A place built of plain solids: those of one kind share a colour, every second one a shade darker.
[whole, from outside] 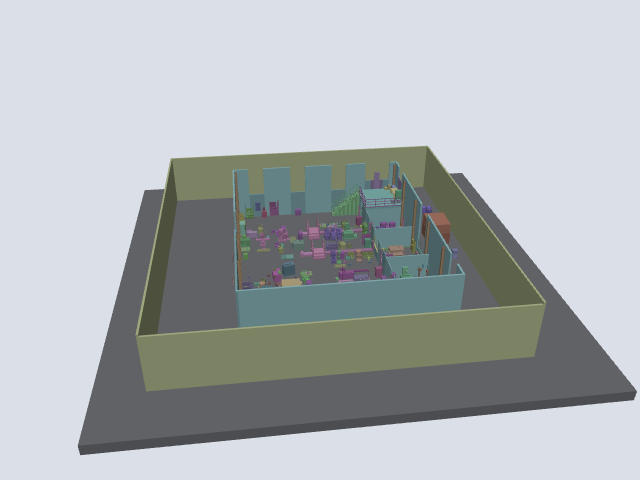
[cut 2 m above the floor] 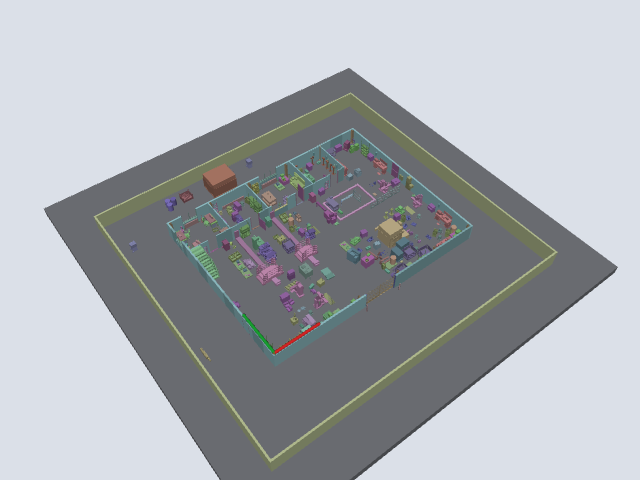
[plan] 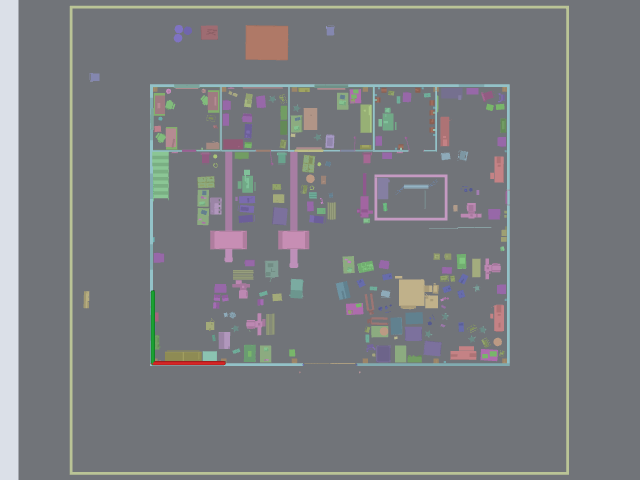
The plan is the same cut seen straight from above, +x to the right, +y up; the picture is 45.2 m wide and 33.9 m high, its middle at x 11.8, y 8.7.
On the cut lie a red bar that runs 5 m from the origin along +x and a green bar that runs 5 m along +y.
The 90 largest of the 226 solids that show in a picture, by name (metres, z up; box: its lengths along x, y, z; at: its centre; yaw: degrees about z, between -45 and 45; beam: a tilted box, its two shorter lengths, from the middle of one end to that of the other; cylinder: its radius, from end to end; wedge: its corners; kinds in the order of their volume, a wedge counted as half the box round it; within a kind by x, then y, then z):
{
 "yard_bound_1": {"box": [0.2, 33.13, 5.89], "at": [-5.77, 8.68, 2.9]},
 "yard_bound_2": {"box": [35.27, 0.2, 5.89], "at": [11.76, -7.78, 2.9]},
 "yard_bound_3": {"box": [35.27, 0.2, 5.89], "at": [11.76, 25.14, 2.9]},
 "yard_bound_4": {"box": [0.2, 33.13, 5.63], "at": [29.29, 8.68, 2.77]},
 "wall_1": {"box": [0.2, 1.81, 6.35], "at": [-0.1, 0.7, 3.12]},
 "wall_2": {"box": [0.2, 1.81, 3.05], "at": [-0.1, 2.5, 1.48]},
 "wall_3": {"box": [0.2, 3.21, 6.35], "at": [-0.1, 5.0, 3.12]},
 "wall_4": {"box": [0.2, 1.81, 3.05], "at": [-0.1, 7.5, 1.48]},
 "wall_5": {"box": [0.2, 3.21, 6.35], "at": [-0.1, 10.0, 3.12]},
 "wall_6": {"box": [0.2, 1.81, 3.05], "at": [-0.1, 12.5, 1.48]},
 "wall_7": {"box": [0.2, 1.61, 6.35], "at": [-0.1, 14.2, 3.12]},
 "wall_8": {"box": [0.2, 0.76, 6.35], "at": [-0.1, 15.38, 3.12]},
 "wall_9": {"box": [0.2, 0.76, 4.09], "at": [-0.1, 16.12, 2.0]},
 "wall_10": {"box": [0.2, 0.76, 4.09], "at": [-0.1, 18.38, 2.0]},
 "wall_11": {"box": [0.2, 0.96, 6.35], "at": [-0.1, 19.23, 3.12]},
 "wall_12": {"box": [1.71, 0.2, 6.35], "at": [0.65, 19.6, 3.12]},
 "wall_13": {"box": [2.05, 0.06, 2.77], "at": [1.02, 14.97, 1.33]},
 "wall_14": {"box": [1.81, 0.06, 2.77], "at": [3.96, 14.97, 1.33]},
 "wall_15": {"box": [1.51, 0.2, 6.35], "at": [4.05, 19.6, 3.12]},
 "wall_16": {"box": [0.06, 4.5, 2.65], "at": [4.77, 17.25, 1.27]},
 "wall_17": {"box": [0.06, 4.5, 2.65], "at": [4.83, 17.25, 1.27]},
 "wall_18": {"box": [10.81, 0.2, 6.35], "at": [5.2, -0.1, 3.12]},
 "wall_19": {"box": [2.52, 0.06, 2.77], "at": [6.0, 14.97, 1.33]},
 "wall_20": {"box": [4.8, 0.2, 6.35], "at": [7.2, 19.6, 3.12]},
 "wall_21": {"box": [0.06, 4.5, 2.65], "at": [9.57, 17.25, 1.27]},
 "wall_22": {"box": [0.06, 4.5, 2.65], "at": [9.63, 17.25, 1.27]},
 "wall_23": {"box": [1.81, 0.2, 6.35], "at": [10.5, 19.6, 3.12]},
 "wall_24": {"box": [2.41, 0.2, 1.15], "at": [12.6, 19.6, 0.53]},
 "wall_25": {"box": [1.81, 0.2, 6.35], "at": [14.7, 19.6, 3.12]},
 "wall_26": {"box": [0.06, 4.5, 2.65], "at": [15.57, 17.25, 1.27]},
 "wall_27": {"box": [0.06, 4.5, 2.65], "at": [15.63, 17.25, 1.27]},
 "wall_28": {"box": [2.52, 0.06, 2.77], "at": [16.8, 14.97, 1.33]},
 "wall_29": {"box": [4.4, 0.2, 6.35], "at": [17.8, 19.6, 3.12]},
 "wall_30": {"box": [10.81, 0.2, 6.35], "at": [19.8, -0.1, 3.12]},
 "wall_31": {"box": [0.06, 4.5, 2.65], "at": [19.97, 17.25, 1.27]},
 "wall_32": {"box": [0.06, 4.56, 2.77], "at": [20.03, 17.22, 1.33]},
 "wall_33": {"box": [1.61, 0.2, 6.35], "at": [20.8, 19.6, 3.12]},
 "wall_34": {"box": [1.81, 0.2, 3.05], "at": [22.5, 19.6, 1.48]},
 "wall_35": {"box": [1.81, 0.2, 6.35], "at": [24.3, 19.6, 3.12]},
 "wall_36": {"box": [0.2, 19.9, 6.35], "at": [25.1, 9.75, 3.12]},
 "beyond_container_1": {"box": [2.93, 2.32, 2.59], "at": [8.07, 22.63, 1.24], "yaw": -0.8},
 "machining_centre_1": {"box": [1.72, 1.81, 2.04], "at": [18.27, 5.0, 0.97]},
 "machining_centre_2": {"box": [0.89, 0.91, 0.49], "at": [19.68, 4.33, 0.2]},
 "raised_floor_deck_1": {"box": [4.92, 4.62, 0.24], "at": [2.43, 17.22, 2.72]},
 "stair_1": {"box": [1.17, 0.27, 1.06], "at": [0.53, 12.79, 0.48]},
 "stair_2": {"box": [1.17, 0.27, 1.27], "at": [0.53, 13.04, 0.58]},
 "stair_3": {"box": [1.17, 0.27, 1.47], "at": [0.53, 13.29, 0.69]},
 "stair_4": {"box": [1.17, 0.27, 1.67], "at": [0.53, 13.54, 0.79]},
 "stair_5": {"box": [1.17, 0.27, 1.88], "at": [0.53, 13.79, 0.89]},
 "stair_6": {"box": [1.17, 0.27, 2.08], "at": [0.53, 14.04, 0.99]},
 "stair_7": {"box": [1.17, 0.27, 2.28], "at": [0.53, 14.29, 1.09]},
 "stair_8": {"box": [1.17, 0.27, 2.48], "at": [0.53, 14.54, 1.19]},
 "stair_9": {"box": [1.17, 0.27, 2.69], "at": [0.53, 14.79, 1.29]},
 "crate_1": {"box": [1.2, 0.8, 0.95], "at": [14.25, 3.83, 0.42], "yaw": 3.1},
 "crate_2": {"box": [0.8, 1.0, 0.65], "at": [14.3, 18.85, 0.28], "yaw": 1.2},
 "crate_3": {"box": [1.2, 0.8, 0.95], "at": [23.75, 0.57, 0.43], "yaw": -3.6},
 "pallet_load_1": {"box": [0.29, 1.19, 1.12], "at": [13.69, 5.19, 0.66], "yaw": 12.8},
 "pallet_load_2": {"box": [0.75, 1.12, 0.88], "at": [17.2, 2.62, 0.58], "yaw": 1.8},
 "pallet_load_3": {"box": [1.22, 0.82, 1.14], "at": [18.45, 3.18, 0.52], "yaw": 2.4},
 "stile_1": {"box": [1.4, 1.3, 0.59], "at": [5.35, 8.7, 0.24]},
 "stile_2": {"box": [1.0, 1.3, 0.56], "at": [9.95, 8.7, 0.23]},
 "floor_pipes_1": {"box": [0.49, 5.6, 0.3], "at": [5.35, 12.13, 0.1]},
 "floor_pipes_2": {"box": [0.52, 5.6, 0.31], "at": [9.95, 12.13, 0.1]},
 "stillage_1": {"box": [0.88, 1.08, 0.59], "at": [8.97, 10.37, 0.24], "yaw": -5.0},
 "stillage_2": {"box": [0.88, 1.08, 0.38], "at": [16.27, 0.66, 0.14]},
 "stillage_3": {"box": [1.08, 0.88, 0.42], "at": [18.4, 2.07, 0.16], "yaw": 0.4},
 "stillage_4": {"box": [1.08, 0.88, 0.37], "at": [19.75, 1.04, 0.14], "yaw": -5.7},
 "centre_lathe_1": {"box": [0.63, 2.08, 0.31], "at": [20.61, 16.36, 0.81]},
 "centre_lathe_2": {"box": [1.83, 0.63, 0.27], "at": [21.93, 0.55, 0.79]},
 "centre_lathe_3": {"box": [0.69, 1.83, 0.29], "at": [24.45, 3.18, 0.8]},
 "centre_lathe_4": {"box": [0.65, 1.85, 0.3], "at": [24.45, 13.68, 0.8]},
 "band_saw_1": {"box": [0.57, 1.5, 0.75], "at": [14.94, 11.04, 0.33]},
 "band_saw_2": {"box": [0.47, 1.38, 0.79], "at": [14.94, 11.04, 0.35]},
 "surface_grinder_1": {"box": [0.74, 1.19, 0.62], "at": [6.68, 12.64, 0.45]},
 "surface_grinder_2": {"box": [0.74, 1.19, 0.63], "at": [16.62, 17.03, 0.45]},
 "wall_over_deck_1": {"box": [4.92, 0.1, 2.22], "at": [2.43, 19.56, 3.93]},
 "wheelie_bin_1": {"box": [0.51, 0.62, 1.12], "at": [3.72, 14.43, 0.51]},
 "wheelie_bin_2": {"box": [0.51, 0.62, 1.12], "at": [15.12, 14.43, 0.51]},
 "wheelie_bin_3": {"box": [0.62, 0.51, 1.12], "at": [23.7, 18.91, 0.51], "yaw": 18.3},
 "card_cage_1": {"box": [0.95, 0.76, 1.45], "at": [4.02, 0.45, 0.68]},
 "scrap_stillage_1": {"box": [0.92, 1.17, 0.79], "at": [8.4, 6.66, 0.5], "yaw": 0.7},
 "parts_trays_1": {"box": [0.76, 1.16, 0.6], "at": [5.05, 1.6, 0.25], "yaw": -0.4},
 "parts_trays_2": {"box": [0.39, 1.16, 0.68], "at": [5.23, 1.6, 0.41], "yaw": -0.4},
 "cupboard_steel_1": {"box": [0.92, 0.45, 1.88], "at": [4.22, 15.34, 0.89]},
 "pallet_stack_1": {"box": [0.73, 1.17, 0.86], "at": [6.85, 0.68, 0.38]},
 "filing_tall_1": {"box": [0.47, 0.62, 1.37], "at": [3.45, 19.14, 3.48]},
 "surface_table_1": {"box": [0.96, 1.56, 0.26], "at": [11.12, 17.25, 0.77]},
 "spill_kit_1": {"box": [0.51, 0.62, 1.12], "at": [9.11, 14.43, 0.51]},
 "workbench_1": {"box": [0.63, 0.63, 0.79], "at": [15.05, 16.58, 0.35]},
 "roll_cab_1": {"box": [0.85, 0.46, 0.77], "at": [4.78, 5.21, 0.49]}
}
